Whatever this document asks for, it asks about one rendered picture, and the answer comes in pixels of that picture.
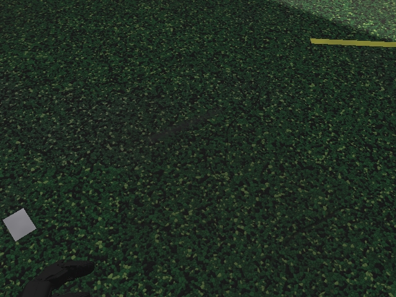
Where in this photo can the robot left hand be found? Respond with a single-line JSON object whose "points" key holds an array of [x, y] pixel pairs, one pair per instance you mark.
{"points": [[55, 276]]}

